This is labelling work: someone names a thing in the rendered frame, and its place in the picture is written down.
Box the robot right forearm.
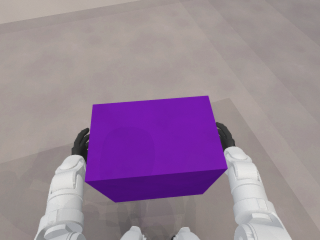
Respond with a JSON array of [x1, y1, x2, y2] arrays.
[[224, 146, 292, 240]]

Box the robot left hand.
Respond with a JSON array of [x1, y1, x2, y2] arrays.
[[71, 128, 90, 164]]

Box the robot right upper arm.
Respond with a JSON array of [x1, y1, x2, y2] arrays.
[[234, 222, 291, 240]]

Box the carton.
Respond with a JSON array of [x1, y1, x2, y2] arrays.
[[85, 95, 228, 203]]

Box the robot right hand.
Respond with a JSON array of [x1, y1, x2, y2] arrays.
[[216, 122, 235, 152]]

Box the left robot thigh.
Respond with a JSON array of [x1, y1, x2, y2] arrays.
[[120, 230, 147, 240]]

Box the robot left forearm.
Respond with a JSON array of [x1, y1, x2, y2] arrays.
[[34, 155, 87, 240]]

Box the robot left shin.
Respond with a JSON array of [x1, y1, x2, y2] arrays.
[[130, 226, 142, 234]]

